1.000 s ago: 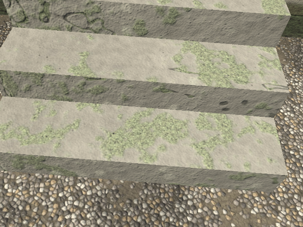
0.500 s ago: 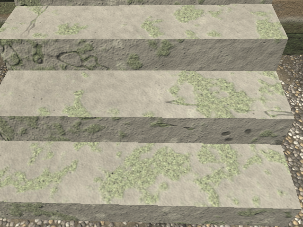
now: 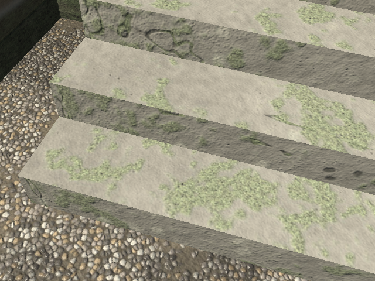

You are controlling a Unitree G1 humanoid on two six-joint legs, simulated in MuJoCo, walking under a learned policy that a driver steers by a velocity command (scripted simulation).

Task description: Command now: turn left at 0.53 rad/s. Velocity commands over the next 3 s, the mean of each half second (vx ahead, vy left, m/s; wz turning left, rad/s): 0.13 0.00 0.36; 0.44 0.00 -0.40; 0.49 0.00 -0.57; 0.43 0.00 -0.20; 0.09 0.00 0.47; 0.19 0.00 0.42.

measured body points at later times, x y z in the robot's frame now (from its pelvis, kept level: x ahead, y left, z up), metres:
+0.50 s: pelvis +0.06 -0.01 +0.01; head +0.07 -0.02 +0.46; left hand +0.08 +0.27 -0.12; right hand +0.16 -0.27 -0.13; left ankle +0.00 +0.09 -0.72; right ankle +0.05 -0.10 -0.73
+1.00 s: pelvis +0.27 +0.04 +0.00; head +0.32 +0.04 +0.45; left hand +0.31 +0.31 -0.14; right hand +0.46 -0.22 -0.09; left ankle +0.36 +0.12 -0.73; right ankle +0.12 -0.08 -0.65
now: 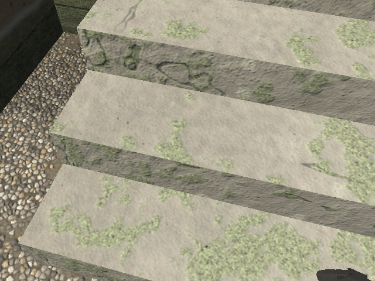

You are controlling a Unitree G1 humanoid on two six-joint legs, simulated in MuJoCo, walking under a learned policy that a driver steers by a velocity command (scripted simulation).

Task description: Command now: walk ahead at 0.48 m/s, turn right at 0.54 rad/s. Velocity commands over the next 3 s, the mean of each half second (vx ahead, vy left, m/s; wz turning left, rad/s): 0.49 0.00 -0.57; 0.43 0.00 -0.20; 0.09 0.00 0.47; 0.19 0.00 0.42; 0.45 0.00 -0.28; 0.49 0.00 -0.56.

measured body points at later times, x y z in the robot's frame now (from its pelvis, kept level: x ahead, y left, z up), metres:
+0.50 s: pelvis +0.15 -0.04 +0.00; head +0.15 -0.06 +0.45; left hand +0.32 +0.18 -0.12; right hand +0.21 -0.31 -0.12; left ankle +0.14 +0.09 -0.55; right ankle +0.11 -0.09 -0.73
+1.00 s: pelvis +0.38 -0.06 +0.13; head +0.40 -0.07 +0.58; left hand +0.61 +0.10 +0.02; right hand +0.33 -0.31 -0.01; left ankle +0.44 -0.03 -0.55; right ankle +0.27 -0.20 -0.36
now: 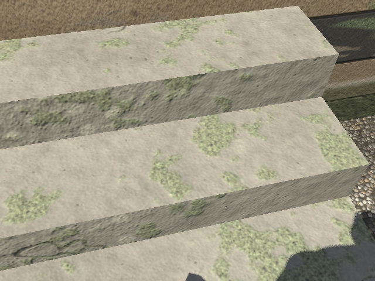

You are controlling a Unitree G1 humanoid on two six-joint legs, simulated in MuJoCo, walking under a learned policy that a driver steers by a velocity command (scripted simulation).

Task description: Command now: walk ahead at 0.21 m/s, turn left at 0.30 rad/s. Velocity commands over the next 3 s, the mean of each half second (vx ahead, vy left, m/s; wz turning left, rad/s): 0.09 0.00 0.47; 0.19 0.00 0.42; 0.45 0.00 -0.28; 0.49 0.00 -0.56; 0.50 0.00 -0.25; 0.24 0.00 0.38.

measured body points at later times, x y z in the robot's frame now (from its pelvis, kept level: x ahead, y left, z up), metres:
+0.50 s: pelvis +0.21 -0.04 +0.08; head +0.23 -0.03 +0.53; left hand +0.43 +0.20 +0.03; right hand +0.23 -0.26 -0.06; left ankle +0.06 +0.05 -0.66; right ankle +0.37 -0.11 -0.51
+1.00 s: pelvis +0.32 -0.01 +0.23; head +0.31 +0.01 +0.68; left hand +0.22 +0.17 +0.07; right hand +0.55 -0.13 +0.11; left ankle +0.31 +0.14 -0.40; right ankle +0.37 -0.11 -0.51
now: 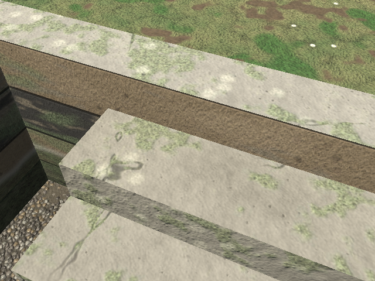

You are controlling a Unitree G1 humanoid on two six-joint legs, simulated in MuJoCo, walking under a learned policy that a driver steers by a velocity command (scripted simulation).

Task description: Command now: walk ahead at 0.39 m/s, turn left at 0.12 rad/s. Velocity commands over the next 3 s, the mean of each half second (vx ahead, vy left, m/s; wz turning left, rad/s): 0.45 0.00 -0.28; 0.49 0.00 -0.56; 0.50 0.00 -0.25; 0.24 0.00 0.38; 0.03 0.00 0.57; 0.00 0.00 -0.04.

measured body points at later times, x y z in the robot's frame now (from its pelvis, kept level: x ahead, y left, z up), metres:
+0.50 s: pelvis +0.21 +0.01 +0.01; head +0.21 +0.02 +0.46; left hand +0.47 +0.13 -0.07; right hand +0.14 -0.15 -0.15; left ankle +0.05 +0.13 -0.73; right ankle +0.32 -0.09 -0.56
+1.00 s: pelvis +0.50 -0.05 +0.19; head +0.49 -0.05 +0.64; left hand +0.48 +0.14 +0.04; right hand +0.70 -0.30 +0.15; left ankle +0.67 -0.01 -0.38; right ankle +0.32 -0.08 -0.55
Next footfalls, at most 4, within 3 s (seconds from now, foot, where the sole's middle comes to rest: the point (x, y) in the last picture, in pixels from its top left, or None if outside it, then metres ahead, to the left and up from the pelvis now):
0.10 left None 0.08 0.13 -0.78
0.50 right None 0.36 -0.10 -0.60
1.00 left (223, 187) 0.71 -0.03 -0.42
1.58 right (367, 120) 0.87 -0.44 -0.24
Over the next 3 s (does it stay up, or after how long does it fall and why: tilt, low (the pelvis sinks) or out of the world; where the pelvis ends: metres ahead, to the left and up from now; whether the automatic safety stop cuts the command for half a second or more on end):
stays up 0.93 -0.32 0.52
